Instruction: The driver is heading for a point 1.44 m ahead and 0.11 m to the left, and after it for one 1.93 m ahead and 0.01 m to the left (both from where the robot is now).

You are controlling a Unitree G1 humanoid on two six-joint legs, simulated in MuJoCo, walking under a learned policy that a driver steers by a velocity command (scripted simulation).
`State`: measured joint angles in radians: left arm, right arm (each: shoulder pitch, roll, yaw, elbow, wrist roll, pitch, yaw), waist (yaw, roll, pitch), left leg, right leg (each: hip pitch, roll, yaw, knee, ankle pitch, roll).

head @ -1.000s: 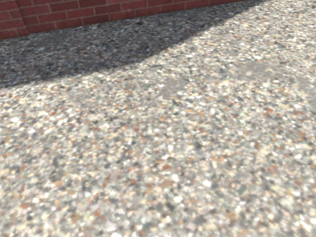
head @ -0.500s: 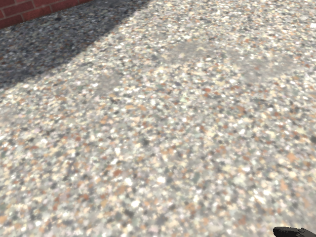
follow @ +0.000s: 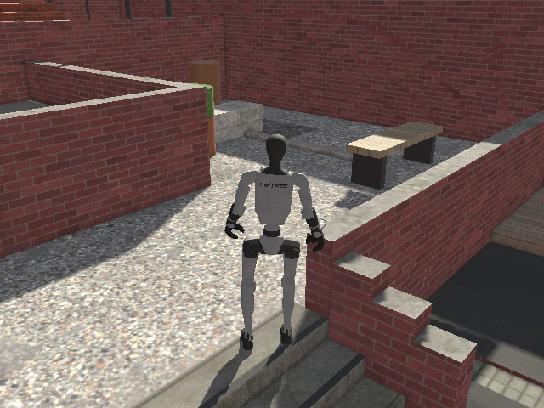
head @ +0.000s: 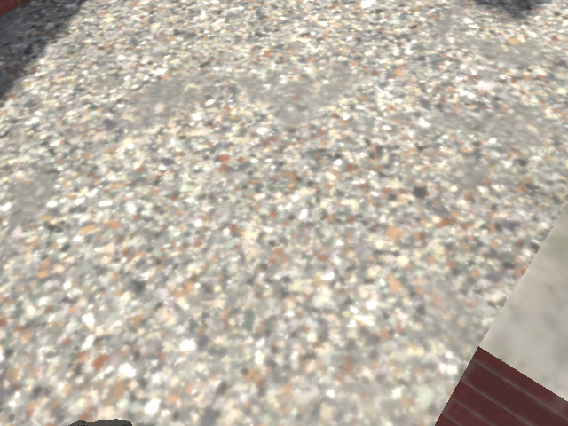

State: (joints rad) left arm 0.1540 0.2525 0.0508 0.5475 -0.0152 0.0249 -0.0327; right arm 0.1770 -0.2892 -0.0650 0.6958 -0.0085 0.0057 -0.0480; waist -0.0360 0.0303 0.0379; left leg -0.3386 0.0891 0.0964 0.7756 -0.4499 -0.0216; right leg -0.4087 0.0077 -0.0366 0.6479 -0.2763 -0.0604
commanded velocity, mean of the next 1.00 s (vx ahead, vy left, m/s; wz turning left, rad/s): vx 0.23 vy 0.00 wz -0.25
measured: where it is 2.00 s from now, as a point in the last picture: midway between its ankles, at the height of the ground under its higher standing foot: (310, 311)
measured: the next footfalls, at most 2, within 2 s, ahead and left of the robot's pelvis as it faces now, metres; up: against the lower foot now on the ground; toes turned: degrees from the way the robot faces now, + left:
left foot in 0.46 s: +0.08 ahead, +0.14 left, +0.00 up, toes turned -12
right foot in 0.92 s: +0.31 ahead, -0.14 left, +0.00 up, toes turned -14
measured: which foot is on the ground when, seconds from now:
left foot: up 0.00-0.44, down 0.46-0.92, up 0.94-1.00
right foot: down 0.00-0.46, up 0.48-0.90, down 0.92-1.00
